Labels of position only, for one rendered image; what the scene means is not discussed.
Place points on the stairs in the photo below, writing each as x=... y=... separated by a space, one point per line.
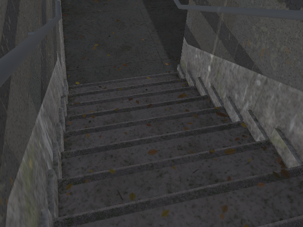
x=150 y=151

